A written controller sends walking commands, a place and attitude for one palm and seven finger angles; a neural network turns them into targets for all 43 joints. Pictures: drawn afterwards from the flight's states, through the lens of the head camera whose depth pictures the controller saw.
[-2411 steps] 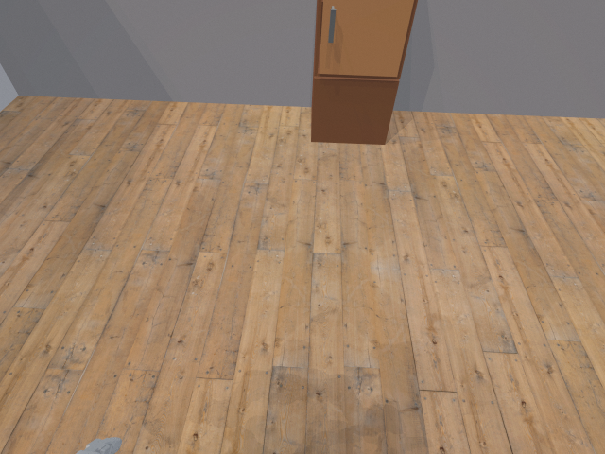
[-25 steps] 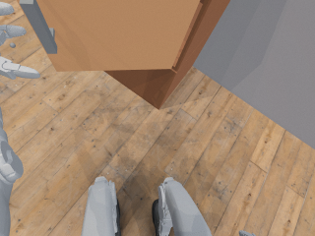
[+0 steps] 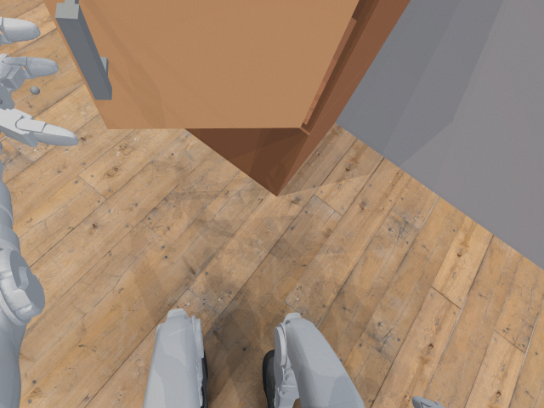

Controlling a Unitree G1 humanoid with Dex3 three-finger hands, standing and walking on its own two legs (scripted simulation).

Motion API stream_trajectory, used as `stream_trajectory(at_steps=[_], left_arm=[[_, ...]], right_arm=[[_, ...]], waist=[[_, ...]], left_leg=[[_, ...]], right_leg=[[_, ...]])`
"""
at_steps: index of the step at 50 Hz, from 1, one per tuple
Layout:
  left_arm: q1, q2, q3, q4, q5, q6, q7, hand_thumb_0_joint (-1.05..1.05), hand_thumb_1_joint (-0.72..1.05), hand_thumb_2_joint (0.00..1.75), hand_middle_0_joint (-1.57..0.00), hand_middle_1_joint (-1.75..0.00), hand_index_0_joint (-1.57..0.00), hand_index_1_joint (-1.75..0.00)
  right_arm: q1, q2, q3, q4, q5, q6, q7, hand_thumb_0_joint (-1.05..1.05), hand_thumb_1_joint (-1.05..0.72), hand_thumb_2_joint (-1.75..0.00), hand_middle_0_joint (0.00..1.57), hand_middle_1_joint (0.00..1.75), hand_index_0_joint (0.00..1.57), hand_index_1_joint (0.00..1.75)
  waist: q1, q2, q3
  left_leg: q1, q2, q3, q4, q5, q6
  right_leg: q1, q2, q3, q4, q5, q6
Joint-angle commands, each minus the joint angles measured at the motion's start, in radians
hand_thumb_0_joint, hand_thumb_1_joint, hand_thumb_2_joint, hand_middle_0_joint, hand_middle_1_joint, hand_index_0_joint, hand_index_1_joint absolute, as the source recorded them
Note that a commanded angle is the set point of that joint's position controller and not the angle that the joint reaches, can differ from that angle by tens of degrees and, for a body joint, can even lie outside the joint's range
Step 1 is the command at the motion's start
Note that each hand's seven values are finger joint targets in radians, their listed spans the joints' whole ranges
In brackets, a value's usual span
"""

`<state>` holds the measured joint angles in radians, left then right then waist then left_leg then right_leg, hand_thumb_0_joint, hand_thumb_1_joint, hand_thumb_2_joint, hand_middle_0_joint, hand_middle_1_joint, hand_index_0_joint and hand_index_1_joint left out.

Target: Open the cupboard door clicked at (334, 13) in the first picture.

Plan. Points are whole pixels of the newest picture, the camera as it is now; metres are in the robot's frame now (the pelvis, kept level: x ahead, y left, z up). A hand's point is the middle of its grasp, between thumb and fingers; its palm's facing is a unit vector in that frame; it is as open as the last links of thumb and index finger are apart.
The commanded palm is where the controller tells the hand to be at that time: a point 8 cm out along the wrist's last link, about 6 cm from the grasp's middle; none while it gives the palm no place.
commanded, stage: move the hooked fingers beside the handle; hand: left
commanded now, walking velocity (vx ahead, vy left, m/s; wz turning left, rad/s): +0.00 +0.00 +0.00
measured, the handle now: (89, 44) +0.58 +0.23 +0.06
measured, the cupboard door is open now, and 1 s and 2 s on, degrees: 43 43 43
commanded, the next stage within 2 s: slide the fingers in behind the handle in 0.38 s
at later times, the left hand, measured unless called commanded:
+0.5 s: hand (45, 84) +0.52 +0.27 +0.05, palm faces +0.09 -1.00 -0.02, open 14.0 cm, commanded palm +0.51 +0.29 +0.05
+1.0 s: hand (82, 85) +0.52 +0.23 +0.05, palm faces +0.08 -1.00 -0.03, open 14.0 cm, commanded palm +0.51 +0.26 +0.05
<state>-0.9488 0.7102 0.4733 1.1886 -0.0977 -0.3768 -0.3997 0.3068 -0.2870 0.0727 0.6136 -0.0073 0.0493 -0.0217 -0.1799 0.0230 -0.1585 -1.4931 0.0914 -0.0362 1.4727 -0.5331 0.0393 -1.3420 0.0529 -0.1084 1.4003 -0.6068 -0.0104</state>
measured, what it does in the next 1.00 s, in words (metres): stands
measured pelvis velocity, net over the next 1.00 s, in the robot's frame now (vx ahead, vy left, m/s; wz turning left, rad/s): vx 0.00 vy -0.01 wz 0.01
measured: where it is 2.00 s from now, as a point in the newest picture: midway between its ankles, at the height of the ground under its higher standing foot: (237, 402)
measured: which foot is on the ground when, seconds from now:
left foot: down 0.00-1.00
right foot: down 0.00-1.00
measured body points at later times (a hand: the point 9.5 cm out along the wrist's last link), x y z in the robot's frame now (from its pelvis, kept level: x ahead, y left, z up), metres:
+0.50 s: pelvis +0.00 +0.00 +0.00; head +0.18 +0.05 +0.41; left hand +0.51 +0.33 +0.05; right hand +0.03 -0.27 -0.10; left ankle +0.06 +0.10 -0.57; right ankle +0.02 -0.12 -0.57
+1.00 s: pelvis +0.00 -0.01 +0.00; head +0.18 +0.04 +0.42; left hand +0.51 +0.29 +0.05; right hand +0.04 -0.28 -0.10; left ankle +0.06 +0.10 -0.57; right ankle +0.02 -0.12 -0.57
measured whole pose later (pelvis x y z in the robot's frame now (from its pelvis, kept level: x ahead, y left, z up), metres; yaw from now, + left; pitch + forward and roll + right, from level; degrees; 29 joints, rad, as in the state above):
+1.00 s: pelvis +0.00 -0.01 +0.00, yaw +1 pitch +31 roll -6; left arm -0.93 0.59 0.43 1.14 -0.07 -0.41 -0.27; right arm 0.31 -0.26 0.06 0.63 -0.02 0.06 0.00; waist -0.18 0.04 -0.16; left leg -1.46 0.09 -0.03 1.45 -0.53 0.03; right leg -1.33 0.05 -0.10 1.40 -0.61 -0.02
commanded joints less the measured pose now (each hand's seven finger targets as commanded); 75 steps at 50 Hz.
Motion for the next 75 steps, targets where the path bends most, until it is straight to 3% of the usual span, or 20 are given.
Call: stream_trajectory(at_steps=[1,5,8,16,20,24,27,31,35,41,45,49,55,60,61,65,68,72,74,75], left_arm=[[-0.384,0.279,0.055,-0.232,-0.003,-0.084,0.028,0.00,-0.50,0.30,-0.30,-1.20,-0.30,-1.20],[-0.426,0.352,0.106,-0.288,0.018,-0.113,0.061,0.00,-0.50,0.30,-0.30,-1.20,-0.30,-1.20],[-0.398,0.351,0.115,-0.322,0.018,-0.109,0.060,0.00,-0.50,0.30,-0.30,-1.20,-0.30,-1.20],[-0.367,0.220,0.021,-0.251,-0.004,-0.035,0.015,0.00,-0.50,0.30,-0.30,-1.20,-0.30,-1.20],[-0.396,0.226,0.030,-0.243,-0.012,-0.052,0.029,0.00,-0.50,0.30,-0.30,-1.20,-0.30,-1.20],[-0.347,0.273,0.078,-0.225,-0.004,-0.076,0.052,0.00,-0.50,0.30,-0.30,-1.20,-0.30,-1.20],[-0.351,0.239,0.039,-0.216,0.007,-0.077,0.059,0.00,-0.50,0.30,-0.30,-1.20,-0.30,-1.20],[-0.339,0.257,0.064,-0.273,0.006,-0.094,0.066,0.00,-0.50,0.30,-0.30,-1.20,-0.30,-1.20],[-0.405,0.211,0.030,-0.308,0.001,-0.099,0.077,0.00,-0.50,0.30,-0.30,-1.20,-0.30,-1.20],[-0.400,0.143,-0.006,-0.320,0.004,-0.102,0.105,0.00,-0.50,0.30,-0.30,-1.20,-0.30,-1.20],[-0.368,0.100,-0.024,-0.269,0.008,-0.092,0.129,0.00,-0.50,0.30,-0.30,-1.20,-0.30,-1.20],[-0.363,0.110,-0.013,-0.227,0.016,-0.095,0.152,0.00,-0.50,0.30,-0.30,-1.20,-0.30,-1.20],[-0.363,0.129,0.006,-0.256,0.024,-0.140,0.174,0.00,-0.50,0.30,-0.30,-1.20,-0.30,-1.20],[-0.387,0.089,-0.025,-0.254,0.025,-0.142,0.178,0.00,-0.50,0.30,-0.30,-1.20,-0.30,-1.20],[-0.373,0.130,0.009,-0.252,0.026,-0.138,0.180,0.00,-0.50,0.30,-0.30,-1.20,-0.30,-1.20],[-0.405,0.044,-0.056,-0.277,0.022,-0.135,0.179,0.00,-0.50,0.30,-0.30,-1.20,-0.30,-1.20],[-0.379,0.048,-0.047,-0.282,0.013,-0.127,0.183,0.00,-0.50,0.30,-0.30,-1.20,-0.30,-1.20],[-0.380,0.041,-0.041,-0.246,0.015,-0.121,0.202,0.00,-0.50,0.30,-0.30,-1.20,-0.30,-1.20],[-0.379,0.077,-0.016,-0.278,0.025,-0.138,0.216,0.00,-0.50,0.30,-0.30,-1.20,-0.30,-1.20],[-0.378,0.054,-0.031,-0.295,0.026,-0.148,0.221,0.00,-0.50,0.30,-0.30,-1.20,-0.30,-1.20]], right_arm=[[0.181,-0.209,-0.072,-0.040,-0.010,-0.003,-0.019,0.00,-0.90,-0.90,0.20,0.30,0.20,0.30],[0.181,-0.212,-0.073,-0.041,-0.017,0.000,-0.014,0.00,-0.90,-0.90,0.20,0.30,0.20,0.30],[0.184,-0.212,-0.076,-0.040,-0.016,0.004,-0.008,0.00,-0.90,-0.90,0.20,0.30,0.20,0.30],[0.201,-0.210,-0.081,-0.027,-0.007,0.014,-0.014,0.00,-0.90,-0.90,0.20,0.30,0.20,0.30],[0.201,-0.208,-0.078,-0.019,-0.010,0.005,-0.017,0.00,-0.90,-0.90,0.20,0.30,0.20,0.30],[0.199,-0.201,-0.073,-0.028,-0.012,0.001,-0.013,0.00,-0.90,-0.90,0.20,0.30,0.20,0.30],[0.190,-0.196,-0.072,-0.033,-0.011,0.004,-0.009,0.00,-0.90,-0.90,0.20,0.30,0.20,0.30],[0.192,-0.197,-0.079,-0.037,-0.012,0.007,-0.004,0.00,-0.90,-0.90,0.20,0.30,0.20,0.30],[0.194,-0.197,-0.085,-0.021,-0.013,0.006,-0.004,0.00,-0.90,-0.90,0.20,0.30,0.20,0.30],[0.201,-0.191,-0.093,-0.005,-0.017,0.002,-0.001,0.00,-0.90,-0.90,0.20,0.30,0.20,0.30],[0.201,-0.185,-0.092,-0.007,-0.018,0.005,0.003,0.00,-0.90,-0.90,0.20,0.30,0.20,0.30],[0.198,-0.179,-0.085,-0.015,-0.018,0.005,0.005,0.00,-0.90,-0.90,0.20,0.30,0.20,0.30],[0.191,-0.172,-0.087,-0.024,-0.022,0.003,0.011,0.00,-0.90,-0.90,0.20,0.30,0.20,0.30],[0.193,-0.169,-0.091,-0.019,-0.021,0.006,0.014,0.00,-0.90,-0.90,0.20,0.30,0.20,0.30],[0.195,-0.173,-0.091,-0.019,-0.021,0.008,0.012,0.00,-0.90,-0.90,0.20,0.30,0.20,0.30],[0.200,-0.165,-0.098,-0.009,-0.020,0.007,0.015,0.00,-0.90,-0.90,0.20,0.30,0.20,0.30],[0.202,-0.166,-0.100,-0.006,-0.020,0.009,0.014,0.00,-0.90,-0.90,0.20,0.30,0.20,0.30],[0.203,-0.160,-0.097,-0.003,-0.021,0.010,0.015,0.00,-0.90,-0.90,0.20,0.30,0.20,0.30],[0.202,-0.161,-0.098,-0.008,-0.025,0.009,0.015,0.00,-0.90,-0.90,0.20,0.30,0.20,0.30],[0.196,-0.156,-0.099,-0.011,-0.026,0.008,0.019,0.00,-0.90,-0.90,0.20,0.30,0.20,0.30]], waist=[[-0.001,0.255,-0.534],[0.010,0.298,-0.599],[0.023,0.319,-0.649],[-0.017,0.239,-0.562],[-0.022,0.237,-0.530],[0.003,0.224,-0.529],[-0.009,0.218,-0.510],[0.015,0.243,-0.583],[-0.010,0.263,-0.581],[-0.009,0.269,-0.594],[-0.015,0.231,-0.546],[-0.020,0.174,-0.499],[-0.001,0.190,-0.561],[-0.017,0.185,-0.558],[-0.004,0.178,-0.570],[-0.019,0.209,-0.587],[-0.014,0.186,-0.599],[-0.022,0.148,-0.549],[-0.004,0.168,-0.574],[0.001,0.200,-0.598]], left_leg=[[0.658,-0.014,-0.099,-0.139,0.334,-0.007],[0.688,-0.013,-0.108,-0.134,0.354,-0.013],[0.740,-0.010,-0.111,-0.141,0.393,-0.018],[0.712,-0.007,-0.120,-0.156,0.349,-0.009],[0.693,-0.008,-0.119,-0.155,0.333,-0.009],[0.644,-0.013,-0.098,-0.144,0.350,-0.005],[0.614,-0.015,-0.086,-0.140,0.332,-0.002],[0.658,-0.015,-0.087,-0.144,0.366,-0.009],[0.692,-0.013,-0.098,-0.146,0.362,-0.009],[0.750,-0.014,-0.112,-0.163,0.373,-0.017],[0.708,-0.019,-0.099,-0.165,0.358,-0.011],[0.614,-0.025,-0.078,-0.157,0.311,-0.001],[0.600,-0.030,-0.059,-0.141,0.345,-0.001],[0.597,-0.031,-0.059,-0.141,0.326,0.001],[0.582,-0.030,-0.055,-0.138,0.325,0.001],[0.634,-0.031,-0.061,-0.141,0.354,-0.001],[0.624,-0.033,-0.053,-0.141,0.356,0.000],[0.568,-0.037,-0.045,-0.138,0.333,0.005],[0.581,-0.037,-0.044,-0.140,0.352,0.003],[0.609,-0.039,-0.043,-0.142,0.372,0.000]], right_leg=[[0.004,0.012,0.039,-0.153,0.230,-0.027],[0.012,0.012,0.039,-0.135,0.234,-0.027],[0.034,0.013,0.037,-0.140,0.255,-0.028],[0.008,0.013,0.030,-0.169,0.246,-0.021],[-0.008,0.011,0.032,-0.168,0.238,-0.023],[0.038,0.014,0.041,-0.162,0.249,-0.025],[0.046,0.014,0.043,-0.167,0.245,-0.020],[0.080,0.015,0.046,-0.162,0.266,-0.024],[0.044,0.013,0.043,-0.164,0.260,-0.022],[0.028,0.010,0.036,-0.172,0.260,-0.025],[0.041,0.010,0.039,-0.184,0.260,-0.023],[0.087,0.013,0.051,-0.189,0.250,-0.020],[0.139,0.014,0.064,-0.179,0.287,-0.019],[0.136,0.013,0.065,-0.184,0.281,-0.016],[0.154,0.013,0.068,-0.181,0.283,-0.016],[0.134,0.011,0.064,-0.185,0.303,-0.016],[0.165,0.011,0.071,-0.195,0.321,-0.015],[0.179,0.011,0.073,-0.198,0.317,-0.010],[0.194,0.011,0.077,-0.190,0.332,-0.015],[0.187,0.010,0.075,-0.188,0.344,-0.017]])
